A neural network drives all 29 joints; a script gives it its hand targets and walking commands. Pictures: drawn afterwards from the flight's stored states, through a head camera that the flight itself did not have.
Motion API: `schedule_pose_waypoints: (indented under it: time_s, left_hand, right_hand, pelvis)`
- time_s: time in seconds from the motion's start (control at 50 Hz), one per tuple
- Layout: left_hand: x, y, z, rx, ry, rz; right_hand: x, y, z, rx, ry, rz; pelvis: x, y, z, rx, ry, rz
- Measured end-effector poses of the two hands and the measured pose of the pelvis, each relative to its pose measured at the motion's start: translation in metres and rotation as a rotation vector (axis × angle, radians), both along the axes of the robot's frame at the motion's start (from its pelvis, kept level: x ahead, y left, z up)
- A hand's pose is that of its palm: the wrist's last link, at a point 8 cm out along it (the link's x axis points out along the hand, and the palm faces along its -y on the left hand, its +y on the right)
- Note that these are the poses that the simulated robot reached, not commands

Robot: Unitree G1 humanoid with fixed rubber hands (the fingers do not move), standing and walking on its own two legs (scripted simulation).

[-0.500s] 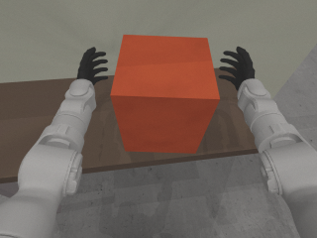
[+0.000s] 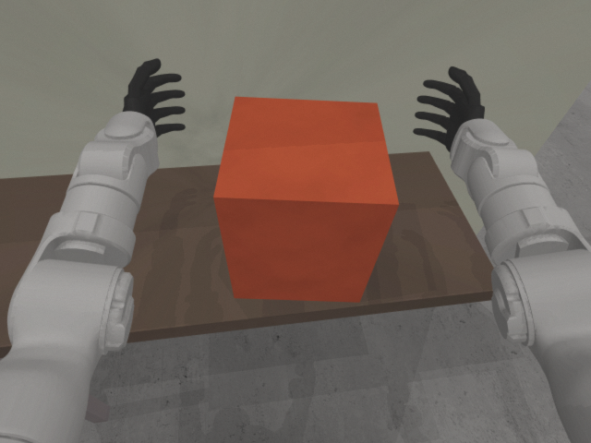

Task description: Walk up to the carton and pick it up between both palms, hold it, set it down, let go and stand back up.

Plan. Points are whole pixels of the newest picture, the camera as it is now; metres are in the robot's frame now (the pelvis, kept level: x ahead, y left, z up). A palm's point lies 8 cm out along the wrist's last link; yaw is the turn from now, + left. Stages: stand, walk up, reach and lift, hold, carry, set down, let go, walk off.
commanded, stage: set down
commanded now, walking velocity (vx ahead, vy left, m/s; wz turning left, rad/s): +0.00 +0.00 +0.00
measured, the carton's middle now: (301, 206) +0.45 +0.00 +0.04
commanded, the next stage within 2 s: none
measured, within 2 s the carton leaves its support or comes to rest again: neither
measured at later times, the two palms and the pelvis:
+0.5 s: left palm (134, 196) +0.39 +0.22 +0.13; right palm (457, 203) +0.40 -0.20 +0.12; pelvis +0.00 +0.00 +0.00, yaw +0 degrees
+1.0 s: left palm (130, 275) +0.31 +0.22 +0.07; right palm (460, 275) +0.31 -0.20 +0.07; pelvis -0.01 +0.00 +0.00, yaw +0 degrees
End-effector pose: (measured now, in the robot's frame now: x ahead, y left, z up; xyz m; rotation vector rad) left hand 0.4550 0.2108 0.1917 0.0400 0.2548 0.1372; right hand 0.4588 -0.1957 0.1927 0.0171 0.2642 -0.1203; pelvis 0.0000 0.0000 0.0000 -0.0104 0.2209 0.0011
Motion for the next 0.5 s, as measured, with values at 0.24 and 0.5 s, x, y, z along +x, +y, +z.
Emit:
schedule_pose_waypoints:
  time_s: [0.24,0.5]
  left_hand:
    - [-0.023,0.002,-0.03,-0.015,0.033,-0.023]
    - [-0.066,0.011,-0.065,-0.036,0.043,0.005]
  right_hand:
    - [-0.019,-0.004,-0.027,-0.009,0.006,0.022]
    - [-0.063,-0.003,-0.072,0.024,0.0,0.028]
  pelvis:
    - [0.003,0.0,0.004,0.002,-0.087,-0.003]
    - [-0.002,0.001,0.004,0.007,-0.112,-0.007]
